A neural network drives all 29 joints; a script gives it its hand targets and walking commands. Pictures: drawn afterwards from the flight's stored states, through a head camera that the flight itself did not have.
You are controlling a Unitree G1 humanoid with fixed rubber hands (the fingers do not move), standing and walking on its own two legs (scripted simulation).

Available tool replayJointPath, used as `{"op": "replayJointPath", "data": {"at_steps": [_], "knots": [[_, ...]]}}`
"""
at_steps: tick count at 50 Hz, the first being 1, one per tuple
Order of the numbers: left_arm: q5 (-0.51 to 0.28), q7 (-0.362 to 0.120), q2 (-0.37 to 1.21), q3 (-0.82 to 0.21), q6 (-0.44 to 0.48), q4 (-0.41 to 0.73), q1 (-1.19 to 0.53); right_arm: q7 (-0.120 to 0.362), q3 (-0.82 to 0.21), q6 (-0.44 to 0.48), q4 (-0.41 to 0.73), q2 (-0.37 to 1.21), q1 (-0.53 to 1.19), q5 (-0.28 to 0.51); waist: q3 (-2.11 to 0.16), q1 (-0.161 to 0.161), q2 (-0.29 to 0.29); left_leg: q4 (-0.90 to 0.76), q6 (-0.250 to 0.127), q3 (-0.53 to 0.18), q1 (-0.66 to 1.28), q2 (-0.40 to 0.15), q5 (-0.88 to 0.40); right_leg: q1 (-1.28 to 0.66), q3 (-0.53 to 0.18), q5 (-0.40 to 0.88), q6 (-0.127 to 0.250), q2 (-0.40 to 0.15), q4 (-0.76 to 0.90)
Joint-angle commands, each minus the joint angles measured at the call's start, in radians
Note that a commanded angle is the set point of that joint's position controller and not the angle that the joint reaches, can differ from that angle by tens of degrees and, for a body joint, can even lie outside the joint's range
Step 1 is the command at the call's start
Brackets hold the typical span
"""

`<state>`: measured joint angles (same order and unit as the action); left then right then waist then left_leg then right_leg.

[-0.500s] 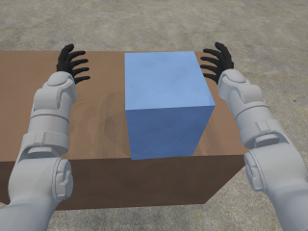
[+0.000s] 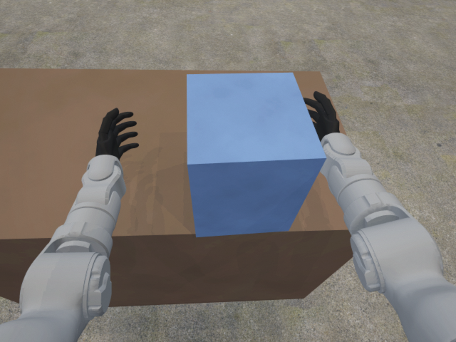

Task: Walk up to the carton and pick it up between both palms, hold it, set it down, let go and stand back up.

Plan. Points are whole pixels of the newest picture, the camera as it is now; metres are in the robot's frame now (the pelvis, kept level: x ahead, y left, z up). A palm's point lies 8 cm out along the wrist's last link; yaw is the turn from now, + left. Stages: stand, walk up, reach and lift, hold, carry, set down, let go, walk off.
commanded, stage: reach and lift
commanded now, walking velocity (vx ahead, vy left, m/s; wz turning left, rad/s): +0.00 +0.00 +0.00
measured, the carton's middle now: (241, 159) +0.44 -0.02 +0.04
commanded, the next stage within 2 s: none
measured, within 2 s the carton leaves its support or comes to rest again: leaves its support in 0.54 s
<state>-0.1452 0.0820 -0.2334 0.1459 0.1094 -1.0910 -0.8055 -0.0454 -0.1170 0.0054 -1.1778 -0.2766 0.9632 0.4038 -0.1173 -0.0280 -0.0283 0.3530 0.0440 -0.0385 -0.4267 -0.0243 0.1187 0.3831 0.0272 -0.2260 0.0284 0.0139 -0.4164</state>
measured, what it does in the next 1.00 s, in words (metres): stands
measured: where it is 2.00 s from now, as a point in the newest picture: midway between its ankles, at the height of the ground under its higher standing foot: outside the picture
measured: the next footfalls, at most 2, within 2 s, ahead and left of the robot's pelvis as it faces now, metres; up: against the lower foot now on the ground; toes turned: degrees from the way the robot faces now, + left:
none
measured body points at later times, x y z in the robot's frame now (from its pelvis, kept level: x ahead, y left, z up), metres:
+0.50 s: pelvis +0.00 +0.00 +0.00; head +0.05 +0.00 +0.45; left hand +0.43 +0.17 +0.07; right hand +0.47 -0.13 +0.11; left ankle +0.02 +0.15 -0.74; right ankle -0.02 -0.10 -0.74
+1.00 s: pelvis -0.02 +0.00 +0.00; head -0.02 +0.02 +0.45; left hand +0.38 +0.19 +0.07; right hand +0.41 -0.10 +0.12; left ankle +0.02 +0.15 -0.74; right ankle -0.02 -0.10 -0.74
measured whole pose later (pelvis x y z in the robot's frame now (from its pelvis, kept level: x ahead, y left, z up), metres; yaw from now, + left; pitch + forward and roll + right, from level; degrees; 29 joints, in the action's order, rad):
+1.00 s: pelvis -0.02 +0.00 +0.00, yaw +0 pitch +4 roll +0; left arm 0.28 0.07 -0.01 0.51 0.00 -1.04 -0.76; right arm -0.05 0.48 0.11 -1.11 0.05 0.88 -0.29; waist -0.09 -0.03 -0.05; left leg 0.34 0.04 -0.04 -0.30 -0.02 0.11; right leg 0.26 0.03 -0.21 0.03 0.01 -0.41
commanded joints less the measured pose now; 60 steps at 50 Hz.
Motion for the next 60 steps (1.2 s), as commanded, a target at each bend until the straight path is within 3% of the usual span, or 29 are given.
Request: {"op": "replayJointPath", "data": {"at_steps": [1, 2, 3, 6, 7, 9, 10, 12, 13, 16, 17, 19, 20, 21, 23, 26, 27, 30, 32, 35, 39, 42, 45, 50, 53, 56, 58, 59, 60], "knots": [[-0.003, -0.002, -0.041, -0.022, 0.099, 0.093, -0.431, 0.023, -0.012, 0.099, 0.178, -0.022, 0.353, -0.036, -0.675, -0.106, 0.015, 0.129, -0.008, 0.071, 0.258, 0.004, -0.369, -0.054, -0.032, 0.346, -0.064, 0.012, 0.036], [0.010, -0.003, -0.036, -0.011, 0.098, 0.074, -0.429, 0.025, -0.002, 0.097, 0.135, -0.019, 0.342, -0.050, -0.653, -0.106, 0.026, 0.123, -0.009, 0.077, 0.248, 0.007, -0.357, -0.051, -0.027, 0.341, -0.065, 0.010, 0.042], [0.017, -0.007, -0.036, 0.007, 0.098, 0.084, -0.427, 0.025, -0.010, 0.097, 0.149, -0.006, 0.342, -0.048, -0.673, -0.119, 0.019, 0.130, -0.015, 0.081, 0.244, 0.007, -0.375, -0.071, -0.040, 0.367, -0.070, 0.003, 0.038], [0.031, -0.003, 0.003, -0.013, 0.106, 0.140, -0.409, 0.022, -0.003, 0.120, 0.165, -0.020, 0.341, -0.058, -0.739, -0.108, 0.041, 0.142, 0.002, 0.078, 0.290, 0.007, -0.466, -0.084, -0.024, 0.468, -0.065, 0.015, 0.026], [0.051, -0.004, -0.013, 0.020, 0.100, 0.129, -0.394, 0.017, -0.006, 0.118, 0.171, -0.013, 0.330, -0.056, -0.716, -0.123, 0.036, 0.147, 0.000, 0.085, 0.272, 0.010, -0.475, -0.080, -0.036, 0.477, -0.068, 0.016, 0.024], [0.061, -0.003, 0.012, 0.012, 0.102, 0.175, -0.396, 0.018, 0.004, 0.121, 0.184, 0.000, 0.332, -0.069, -0.735, -0.119, 0.053, 0.138, 0.005, 0.085, 0.300, 0.007, -0.489, -0.077, -0.027, 0.481, -0.067, 0.019, 0.027], [0.055, -0.011, 0.027, 0.004, 0.101, 0.147, -0.397, 0.021, -0.008, 0.119, 0.175, 0.029, 0.336, -0.071, -0.683, -0.120, 0.020, 0.140, -0.005, 0.082, 0.271, 0.009, -0.461, -0.088, -0.030, 0.472, -0.078, 0.011, 0.026], [0.077, -0.016, 0.073, 0.011, 0.109, 0.172, -0.439, 0.021, 0.018, 0.113, 0.167, 0.100, 0.354, -0.096, -0.703, -0.110, 0.025, 0.127, -0.012, 0.082, 0.253, 0.010, -0.424, -0.097, -0.036, 0.455, -0.079, 0.004, 0.029], [0.096, -0.028, 0.083, 0.040, 0.103, 0.132, -0.411, 0.028, 0.012, 0.110, 0.181, 0.129, 0.348, -0.111, -0.658, -0.123, 0.003, 0.117, -0.019, 0.084, 0.238, 0.013, -0.401, -0.113, -0.039, 0.456, -0.082, 0.000, 0.025], [0.170, -0.051, 0.142, 0.110, 0.120, 0.120, -0.415, 0.040, 0.067, 0.127, 0.184, 0.223, 0.363, -0.194, -0.643, -0.132, -0.022, 0.089, -0.028, 0.093, 0.233, 0.017, -0.372, -0.155, -0.045, 0.446, -0.088, -0.012, 0.026], [0.192, -0.053, 0.186, 0.108, 0.127, 0.158, -0.434, 0.043, 0.095, 0.137, 0.174, 0.258, 0.349, -0.228, -0.664, -0.113, -0.007, 0.086, -0.023, 0.093, 0.234, 0.020, -0.395, -0.175, -0.042, 0.500, -0.090, -0.016, 0.021], [0.269, -0.064, 0.246, 0.134, 0.119, 0.177, -0.438, 0.047, 0.146, 0.152, 0.174, 0.329, 0.341, -0.305, -0.650, -0.113, 0.017, 0.060, -0.018, 0.096, 0.263, 0.020, -0.402, -0.194, -0.035, 0.511, -0.094, -0.016, 0.032], [0.321, -0.072, 0.291, 0.164, 0.110, 0.174, -0.438, 0.054, 0.164, 0.154, 0.170, 0.402, 0.342, -0.354, -0.613, -0.131, 0.001, 0.036, -0.027, 0.106, 0.251, 0.024, -0.367, -0.239, -0.044, 0.504, -0.096, -0.018, 0.035], [0.368, -0.077, 0.346, 0.173, 0.106, 0.199, -0.431, 0.058, 0.194, 0.166, 0.181, 0.458, 0.330, -0.412, -0.616, -0.114, -0.008, 0.020, -0.026, 0.111, 0.266, 0.024, -0.366, -0.261, -0.034, 0.519, -0.099, -0.018, 0.039], [0.422, -0.048, 0.326, 0.217, 0.103, 0.269, -0.436, 0.045, 0.246, 0.187, 0.205, 0.432, 0.296, -0.487, -0.626, -0.121, 0.017, -0.001, -0.017, 0.132, 0.300, 0.023, -0.384, -0.306, -0.022, 0.542, -0.100, -0.013, 0.036], [0.486, -0.097, 0.531, 0.203, 0.062, 0.261, -0.488, 0.079, 0.286, 0.152, 0.132, 0.684, 0.293, -0.603, -0.517, -0.092, 0.004, -0.019, -0.020, 0.144, 0.321, 0.027, -0.361, -0.345, -0.013, 0.565, -0.107, -0.021, 0.047], [0.483, -0.101, 0.561, 0.190, 0.059, 0.281, -0.472, 0.086, 0.281, 0.154, 0.144, 0.718, 0.285, -0.619, -0.510, -0.100, -0.005, -0.023, -0.024, 0.144, 0.323, 0.026, -0.357, -0.357, -0.015, 0.579, -0.106, -0.017, 0.047], [0.478, -0.139, 0.663, 0.152, 0.024, 0.260, -0.498, 0.109, 0.290, 0.149, 0.157, 0.840, 0.295, -0.677, -0.464, -0.080, -0.033, -0.026, -0.031, 0.142, 0.335, 0.026, -0.323, -0.392, -0.010, 0.597, -0.117, -0.023, 0.048], [0.471, -0.139, 0.690, 0.134, 0.021, 0.278, -0.523, 0.111, 0.311, 0.152, 0.128, 0.864, 0.285, -0.691, -0.479, -0.064, -0.012, -0.025, -0.023, 0.137, 0.357, 0.016, -0.350, -0.402, -0.005, 0.620, -0.112, -0.017, 0.043], [0.483, -0.146, 0.688, 0.161, 0.005, 0.286, -0.539, 0.116, 0.314, 0.147, 0.126, 0.884, 0.295, -0.696, -0.408, -0.079, -0.006, -0.040, -0.025, 0.145, 0.329, 0.015, -0.301, -0.440, -0.015, 0.592, -0.116, -0.029, 0.045], [0.501, -0.152, 0.683, 0.178, -0.014, 0.289, -0.588, 0.125, 0.406, 0.130, 0.100, 0.863, 0.305, -0.739, -0.369, -0.042, 0.001, -0.058, -0.024, 0.158, 0.360, 0.011, -0.234, -0.388, 0.002, 0.473, -0.114, -0.030, 0.074], [0.505, -0.146, 0.695, 0.176, -0.025, 0.308, -0.613, 0.139, 0.422, 0.134, 0.109, 0.869, 0.328, -0.742, -0.372, -0.059, 0.037, -0.059, -0.017, 0.161, 0.381, 0.007, -0.215, -0.357, 0.016, 0.371, -0.103, -0.025, 0.087], [0.512, -0.133, 0.702, 0.171, -0.045, 0.319, -0.653, 0.155, 0.490, 0.124, 0.114, 0.836, 0.363, -0.772, -0.350, -0.042, 0.050, -0.073, -0.013, 0.161, 0.434, -0.004, -0.157, -0.272, 0.045, 0.192, -0.087, -0.012, 0.125], [0.516, -0.110, 0.682, 0.188, -0.081, 0.308, -0.694, 0.170, 0.560, 0.099, 0.125, 0.808, 0.418, -0.810, -0.324, -0.045, 0.057, -0.089, -0.017, 0.183, 0.416, 0.004, -0.031, -0.232, 0.054, -0.005, -0.062, -0.011, 0.154], [0.509, -0.097, 0.678, 0.188, -0.091, 0.336, -0.702, 0.186, 0.561, 0.085, 0.121, 0.806, 0.399, -0.828, -0.319, -0.046, 0.078, -0.086, -0.014, 0.180, 0.411, 0.006, -0.024, -0.225, 0.059, -0.013, -0.058, -0.010, 0.146], [0.518, -0.104, 0.678, 0.208, -0.096, 0.308, -0.668, 0.189, 0.543, 0.081, 0.143, 0.834, 0.400, -0.825, -0.300, -0.070, 0.046, -0.081, -0.026, 0.192, 0.394, 0.011, -0.052, -0.251, 0.045, 0.025, -0.071, -0.019, 0.141], [0.513, -0.103, 0.679, 0.196, -0.092, 0.325, -0.669, 0.187, 0.538, 0.090, 0.154, 0.832, 0.410, -0.826, -0.330, -0.055, 0.056, -0.076, -0.025, 0.185, 0.400, 0.012, -0.077, -0.264, 0.046, 0.091, -0.075, -0.020, 0.135], [0.506, -0.101, 0.688, 0.195, -0.084, 0.336, -0.670, 0.188, 0.519, 0.101, 0.182, 0.854, 0.428, -0.817, -0.370, -0.075, 0.045, -0.067, -0.023, 0.185, 0.405, 0.010, -0.112, -0.280, 0.046, 0.112, -0.073, -0.013, 0.130], [0.515, -0.102, 0.691, 0.196, -0.084, 0.324, -0.654, 0.183, 0.512, 0.097, 0.158, 0.861, 0.404, -0.817, -0.363, -0.067, 0.030, -0.067, -0.025, 0.187, 0.407, 0.013, -0.124, -0.293, 0.047, 0.149, -0.079, -0.016, 0.126]]}}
